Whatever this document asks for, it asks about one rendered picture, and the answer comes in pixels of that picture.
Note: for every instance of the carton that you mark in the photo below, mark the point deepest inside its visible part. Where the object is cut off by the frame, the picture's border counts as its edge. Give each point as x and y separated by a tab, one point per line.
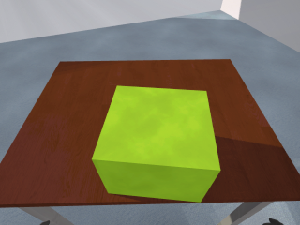
158	143

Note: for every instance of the table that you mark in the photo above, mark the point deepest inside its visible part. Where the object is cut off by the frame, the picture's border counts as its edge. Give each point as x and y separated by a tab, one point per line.
50	163

